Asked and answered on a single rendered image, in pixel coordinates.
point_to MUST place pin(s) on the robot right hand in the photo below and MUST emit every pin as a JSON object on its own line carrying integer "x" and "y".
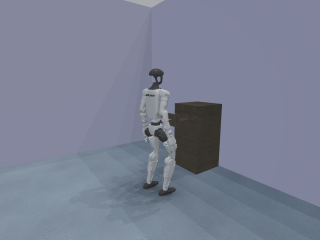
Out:
{"x": 172, "y": 141}

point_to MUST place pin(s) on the robot left forearm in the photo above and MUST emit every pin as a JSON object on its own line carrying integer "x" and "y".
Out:
{"x": 144, "y": 119}

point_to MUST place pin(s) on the cabinet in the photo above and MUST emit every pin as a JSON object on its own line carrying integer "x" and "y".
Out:
{"x": 198, "y": 146}

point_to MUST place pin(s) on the robot left hand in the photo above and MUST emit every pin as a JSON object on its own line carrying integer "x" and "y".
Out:
{"x": 144, "y": 135}

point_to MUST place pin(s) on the humanoid robot torso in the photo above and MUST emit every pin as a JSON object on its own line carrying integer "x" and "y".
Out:
{"x": 153, "y": 101}

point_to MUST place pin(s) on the robot left upper arm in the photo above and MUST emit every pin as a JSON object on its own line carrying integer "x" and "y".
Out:
{"x": 143, "y": 102}

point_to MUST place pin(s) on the drawer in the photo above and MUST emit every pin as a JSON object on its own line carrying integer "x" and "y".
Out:
{"x": 181, "y": 120}

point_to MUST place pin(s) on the robot right upper arm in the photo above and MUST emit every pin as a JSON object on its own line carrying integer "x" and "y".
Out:
{"x": 164, "y": 94}

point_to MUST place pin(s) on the left robot thigh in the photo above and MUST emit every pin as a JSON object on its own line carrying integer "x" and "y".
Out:
{"x": 155, "y": 145}

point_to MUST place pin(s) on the robot right forearm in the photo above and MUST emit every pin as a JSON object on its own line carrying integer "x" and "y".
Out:
{"x": 166, "y": 124}

